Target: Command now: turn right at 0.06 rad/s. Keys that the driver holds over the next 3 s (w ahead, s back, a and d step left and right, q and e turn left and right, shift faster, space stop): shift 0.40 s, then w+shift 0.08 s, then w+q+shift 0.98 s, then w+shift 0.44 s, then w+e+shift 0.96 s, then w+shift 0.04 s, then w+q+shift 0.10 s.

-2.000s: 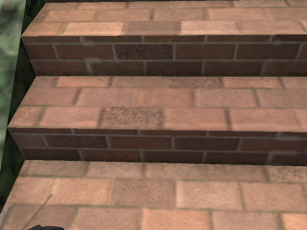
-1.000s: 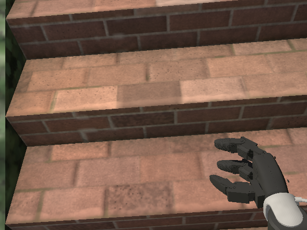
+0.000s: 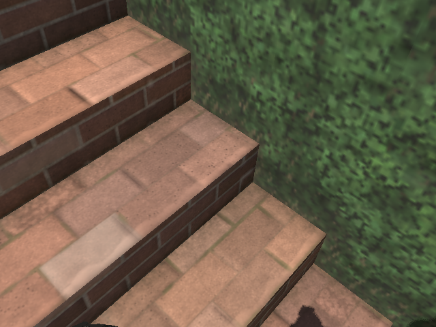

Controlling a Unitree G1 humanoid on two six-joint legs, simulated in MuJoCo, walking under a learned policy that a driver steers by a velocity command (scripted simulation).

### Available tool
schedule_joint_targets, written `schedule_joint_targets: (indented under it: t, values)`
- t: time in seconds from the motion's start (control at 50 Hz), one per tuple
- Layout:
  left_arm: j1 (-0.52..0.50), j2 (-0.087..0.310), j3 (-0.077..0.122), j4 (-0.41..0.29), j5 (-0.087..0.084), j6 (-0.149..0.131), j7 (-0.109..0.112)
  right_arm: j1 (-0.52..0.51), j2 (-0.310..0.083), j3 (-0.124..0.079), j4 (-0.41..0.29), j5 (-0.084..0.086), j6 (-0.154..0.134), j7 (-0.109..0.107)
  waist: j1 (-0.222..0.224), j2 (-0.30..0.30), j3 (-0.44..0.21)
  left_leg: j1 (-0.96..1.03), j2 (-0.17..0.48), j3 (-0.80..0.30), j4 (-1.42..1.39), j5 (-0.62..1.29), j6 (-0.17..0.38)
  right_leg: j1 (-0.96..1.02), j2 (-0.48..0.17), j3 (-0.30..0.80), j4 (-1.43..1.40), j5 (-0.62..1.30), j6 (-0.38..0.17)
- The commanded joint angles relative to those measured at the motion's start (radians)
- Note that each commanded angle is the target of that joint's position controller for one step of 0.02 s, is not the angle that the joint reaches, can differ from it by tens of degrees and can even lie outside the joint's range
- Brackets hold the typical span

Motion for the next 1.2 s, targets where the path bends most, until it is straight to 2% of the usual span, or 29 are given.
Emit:
schedule_joint_targets:
  t: [0.02, 0.04, 0.06, 0.08, 0.1, 0.2, 0.36, 0.4, 0.48, 0.5, 0.54, 0.62, 0.64, 0.68, 0.7, 0.72, 0.74, 0.76, 0.82, 0.9, 0.94, 0.98, 1.02, 1.06, 1.1, 1.12, 1.14, 1.16, 1.2]
  values:
    - [-0.048, 0.050, 0.032, -0.086, -0.007, -0.026, 0.022, -0.203, -0.080, 0.006, -0.074, 0.024, -0.035, 0.008, 0.114, 0.108, 0.020, -0.045, 0.193, -0.192, -0.145, 0.019, 0.096, 0.305, -0.023, -0.017, -0.264, -0.108, -0.005]
    - [-0.040, 0.045, 0.033, -0.082, -0.014, -0.040, 0.033, -0.155, -0.083, 0.008, -0.072, 0.050, -0.020, 0.021, 0.110, 0.071, 0.020, -0.033, 0.176, -0.204, -0.104, 0.043, 0.095, 0.394, -0.022, -0.053, -0.396, -0.093, -0.023]
    - [0.088, -0.011, -0.002, -0.036, -0.046, -0.004, 0.053, 0.059, -0.119, -0.027, -0.067, 0.026, 0.013, -0.042, 0.012, 0.146, -0.030, -0.034, 0.147, -0.151, -0.108, 0.166, 0.072, 0.606, 0.011, -0.068, -0.482, -0.247, -0.074]
    - [0.183, 0.059, 0.013, -0.026, -0.039, 0.003, 0.064, 0.132, -0.081, -0.012, -0.070, 0.013, 0.017, -0.064, 0.027, -0.020, -0.095, -0.195, 0.108, -0.142, 0.049, 0.014, 0.019, 0.890, -0.189, 0.137, -0.364, 0.363, -0.118]
    - [0.208, 0.022, 0.010, -0.022, -0.059, 0.015, 0.083, 0.099, -0.026, 0.018, -0.074, 0.064, 0.040, -0.070, 0.069, -0.114, -0.207, -0.205, 0.088, -0.074, 0.002, -0.112, -0.024, 0.949, -0.273, 0.242, -0.396, 0.467, -0.229]
    - [0.103, 0.037, 0.022, 0.003, -0.053, 0.026, 0.100, -0.024, -0.093, 0.002, -0.107, 0.027, 0.104, -0.081, 0.039, 0.016, 0.065, 0.054, 0.071, -0.079, -0.238, -0.023, -0.022, 0.609, -0.081, 0.079, -0.503, 0.023, -0.104]
    - [0.210, 0.005, 0.027, 0.102, -0.054, 0.013, 0.094, 0.007, -0.057, 0.017, -0.117, 0.030, 0.096, -0.098, 0.050, 0.058, 0.042, 0.215, 0.118, -0.064, -0.262, 0.306, -0.014, 0.645, -0.072, 0.033, -0.472, 0.277, -0.098]
    - [0.230, 0.017, 0.034, 0.117, -0.053, 0.021, 0.091, 0.018, -0.058, 0.024, -0.112, 0.034, 0.099, -0.096, 0.057, 0.063, 0.045, 0.212, 0.117, -0.062, -0.263, 0.285, -0.010, 0.655, -0.070, 0.026, -0.479, 0.255, -0.093]
    - [0.222, 0.064, 0.062, 0.125, -0.047, 0.066, 0.079, 0.034, -0.130, 0.009, -0.139, 0.009, 0.103, -0.084, 0.046, 0.161, 0.144, 0.134, 0.129, -0.143, -0.334, -0.397, 0.096, 0.480, 0.055, -0.078, -0.386, -0.462, -0.130]
    - [-0.021, 0.056, 0.061, 0.023, 0.033, 0.018, 0.055, 0.077, -0.055, 0.003, -0.114, -0.050, 0.077, -0.023, -0.029, 0.251, 0.302, 0.103, 0.237, -0.249, -0.372, -0.295, 0.215, 0.228, 0.054, -0.121, -0.241, -0.460, -0.149]
    - [-0.086, -0.033, 0.027, -0.009, 0.033, -0.014, 0.055, 0.124, -0.031, 0.014, -0.100, -0.067, 0.029, -0.003, -0.039, 0.262, 0.242, 0.286, 0.398, -0.449, -0.428, -0.253, 0.292, -0.027, -0.052, -0.002, -0.015, -0.417, -0.186]
    - [0.007, -0.008, 0.005, -0.006, 0.028, -0.016, 0.077, -0.130, -0.066, 0.015, -0.190, -0.010, -0.021, -0.017, 0.080, 0.140, 0.153, 0.071, 0.232, -0.293, -0.453, -0.082, 0.182, 0.347, 0.000, -0.074, -0.078, -0.392, -0.124]
    - [0.098, 0.078, 0.044, -0.018, -0.040, -0.038, 0.058, 0.007, -0.227, -0.049, -0.134, 0.029, 0.000, -0.055, 0.115, 0.175, 0.306, 0.092, 0.193, -0.333, -0.375, 0.048, 0.229, 0.303, 0.037, -0.132, -0.328, -0.427, -0.104]
    - [0.423, 0.094, 0.073, 0.067, -0.049, -0.060, 0.079, -0.044, -0.177, -0.049, -0.152, 0.039, 0.000, -0.059, 0.266, 0.039, 0.118, -0.116, 0.117, -0.229, 0.048, 0.471, 0.203, 0.852, 0.031, -0.093, -0.476, -0.189, -0.109]
    - [0.575, 0.209, 0.101, 0.062, -0.036, -0.051, 0.103, -0.068, -0.090, -0.033, -0.187, 0.052, -0.026, -0.052, 0.318, -0.163, -0.005, -0.295, 0.007, -0.111, 0.371, 0.379, 0.163, 1.033, -0.177, 0.189, -0.603, -0.492, -0.125]
    - [0.615, 0.249, 0.111, 0.083, -0.018, -0.029, 0.115, -0.088, -0.036, -0.029, -0.249, 0.076, -0.032, -0.056, 0.287, -0.319, -0.068, -0.466, -0.050, -0.036, 0.652, -0.088, 0.150, 1.062, -0.358, 0.538, -0.768, -0.635, -0.178]
    - [0.495, 0.156, 0.083, 0.061, 0.013, -0.025, 0.115, -0.150, -0.031, -0.032, -0.273, 0.053, -0.021, -0.062, 0.223, -0.185, 0.012, -0.520, 0.030, -0.097, 0.906, -0.045, 0.148, 0.937, -0.391, 0.558, -0.753, -0.691, -0.223]
    - [0.394, 0.090, 0.073, 0.038, 0.012, -0.027, 0.114, -0.220, -0.008, -0.038, -0.295, 0.046, -0.008, -0.060, 0.201, -0.075, 0.065, -0.608, 0.070, -0.079, 1.097, 0.007, 0.141, 0.860, -0.374, 0.417, -0.723, -0.663, -0.242]
    - [0.408, -0.021, 0.047, 0.113, 0.010, -0.038, 0.100, -0.283, 0.121, -0.007, -0.400, 0.051, 0.004, -0.065, 0.142, -0.050, 0.097, -0.873, 0.081, -0.080, 1.617, -0.068, 0.150, 0.764, -0.343, 0.200, -0.699, -0.548, -0.221]
    - [0.370, -0.009, 0.033, 0.201, -0.002, -0.084, 0.079, -0.432, 0.165, 0.028, -0.545, 0.050, 0.044, -0.097, -0.001, 0.038, 0.201, -1.111, 0.060, -0.164, 1.801, -0.196, 0.174, 0.598, -0.405, 0.059, -0.859, -0.598, -0.144]
    - [0.268, 0.034, 0.033, 0.203, -0.005, -0.075, 0.087, -0.418, 0.125, 0.027, -0.564, 0.040, 0.067, -0.087, -0.079, 0.078, 0.194, -0.938, 0.076, -0.105, 1.532, -0.115, 0.167, 0.435, -0.313, -0.152, -0.915, -0.414, -0.104]
    - [0.315, 0.047, 0.018, 0.205, -0.031, -0.056, 0.113, -0.488, 0.067, 0.014, -0.566, 0.033, 0.102, -0.074, -0.014, 0.070, 0.178, -0.737, 0.057, 0.082, 1.265, -0.040, 0.159, 0.410, -0.224, -0.319, -1.006, -0.032, -0.142]
    - [0.259, 0.125, 0.029, 0.137, -0.049, -0.043, 0.133, -0.336, 0.080, 0.018, -0.501, 0.033, 0.103, -0.063, -0.069, 0.029, 0.069, -0.409, 0.006, 0.215, 1.083, -0.098, 0.185, 0.443, -0.194, -0.460, -0.839, 0.795, -0.161]
    - [0.248, 0.273, 0.074, 0.075, -0.075, -0.030, 0.145, -0.075, 0.027, -0.010, -0.435, 0.039, 0.102, -0.078, -0.167, -0.102, -0.151, -0.165, -0.067, 0.240, 0.960, -0.258, 0.174, 0.646, -0.299, -0.381, -0.509, 1.584, -0.218]
    - [0.129, 0.269, 0.101, 0.001, -0.085, -0.021, 0.081, 0.150, -0.105, -0.078, -0.399, 0.033, 0.085, -0.092, -0.244, -0.127, -0.248, 0.114, -0.142, 0.005, 0.586, -0.442, 0.212, 0.579, -0.309, -0.282, 0.136, 1.456, -0.228]
    - [0.068, 0.080, 0.066, -0.041, -0.034, -0.029, 0.049, 0.044, -0.146, -0.104, -0.385, 0.047, 0.060, -0.072, -0.168, 0.058, -0.075, 0.058, -0.098, -0.335, 0.201, -0.445, 0.239, 0.271, -0.158, -0.170, 0.524, 0.298, -0.183]
    - [-0.003, -0.039, 0.033, -0.211, 0.003, -0.039, 0.028, -0.114, -0.232, -0.116, -0.385, 0.050, 0.066, -0.063, -0.023, 0.373, 0.053, 0.017, 0.018, -0.938, -0.245, -0.509, 0.257, -0.155, 0.036, 0.006, 0.846, -0.095, -0.107]
    - [0.060, -0.048, 0.028, -0.268, 0.040, -0.055, 0.035, -0.208, -0.200, -0.108, -0.437, 0.065, 0.058, -0.067, 0.055, 0.291, 0.061, -0.012, 0.073, -1.089, -0.352, -0.534, 0.206, -0.216, 0.011, 0.105, 1.008, -0.012, -0.085]
    - [0.116, -0.074, 0.006, -0.271, 0.039, -0.054, 0.053, -0.117, -0.098, -0.082, -0.342, 0.031, 0.018, -0.067, 0.113, 0.080, 0.148, -0.160, 0.092, -1.003, -0.296, -0.441, 0.178, -0.268, 0.000, 0.062, 1.165, -0.004, -0.087]
Next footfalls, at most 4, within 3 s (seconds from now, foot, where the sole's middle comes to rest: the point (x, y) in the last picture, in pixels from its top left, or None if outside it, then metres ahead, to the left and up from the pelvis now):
0.06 right None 0.16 -0.12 -0.76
1.12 left None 0.41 0.13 -0.58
1.50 right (112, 187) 0.77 0.24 -0.40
1.88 left None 0.76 0.63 -0.22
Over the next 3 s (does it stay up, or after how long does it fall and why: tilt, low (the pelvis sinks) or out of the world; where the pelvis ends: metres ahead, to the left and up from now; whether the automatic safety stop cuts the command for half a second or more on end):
stays up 1.40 1.03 0.96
